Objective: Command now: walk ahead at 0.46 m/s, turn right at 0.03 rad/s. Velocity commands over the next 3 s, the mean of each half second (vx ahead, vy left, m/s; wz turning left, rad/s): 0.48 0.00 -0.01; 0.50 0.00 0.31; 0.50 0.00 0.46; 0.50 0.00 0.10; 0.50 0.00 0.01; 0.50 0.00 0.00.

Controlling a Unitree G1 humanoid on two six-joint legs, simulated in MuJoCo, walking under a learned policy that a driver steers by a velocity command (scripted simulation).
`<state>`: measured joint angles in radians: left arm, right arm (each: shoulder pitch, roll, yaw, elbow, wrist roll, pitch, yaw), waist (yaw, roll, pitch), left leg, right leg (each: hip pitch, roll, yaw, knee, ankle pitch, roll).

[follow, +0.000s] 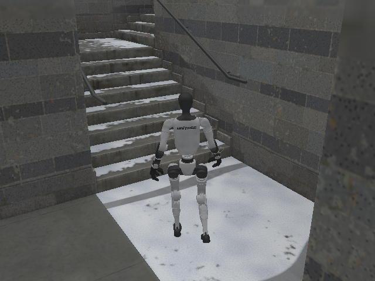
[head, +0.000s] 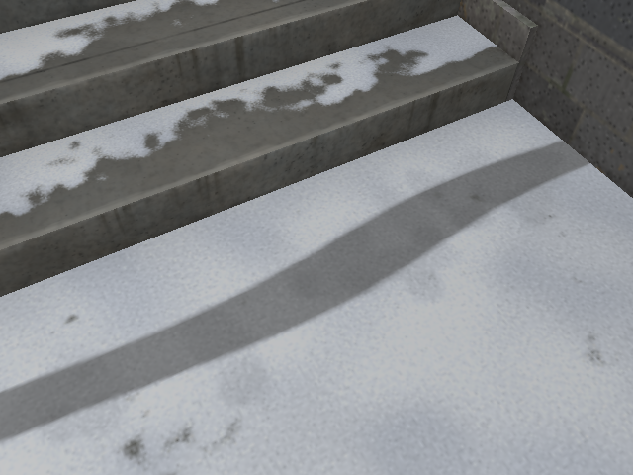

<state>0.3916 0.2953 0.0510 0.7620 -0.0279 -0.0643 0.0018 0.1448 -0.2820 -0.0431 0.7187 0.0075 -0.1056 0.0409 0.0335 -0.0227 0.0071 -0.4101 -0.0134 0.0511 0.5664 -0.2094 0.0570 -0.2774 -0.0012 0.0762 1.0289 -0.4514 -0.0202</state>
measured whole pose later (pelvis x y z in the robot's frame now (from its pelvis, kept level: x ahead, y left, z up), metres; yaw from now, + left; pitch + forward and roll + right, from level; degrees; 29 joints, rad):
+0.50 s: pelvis +0.28 -0.02 -0.01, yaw +1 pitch +3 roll +0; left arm 0.05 0.25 0.03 0.63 0.00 -0.10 -0.04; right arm 0.41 -0.29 -0.04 0.87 0.01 -0.05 -0.01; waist -0.06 0.00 0.04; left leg -0.05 -0.02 -0.01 0.71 -0.46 0.04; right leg -0.52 0.01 -0.06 0.56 -0.09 -0.08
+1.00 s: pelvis +0.55 +0.03 -0.01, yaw +13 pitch +2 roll -2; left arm 0.33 0.29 0.06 0.86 0.03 -0.07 0.00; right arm 0.11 -0.26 -0.04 0.68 -0.06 -0.03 0.06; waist 0.05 0.01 0.04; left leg -0.52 0.02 0.06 0.57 -0.12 0.10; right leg 0.07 -0.03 -0.24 0.40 -0.46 0.03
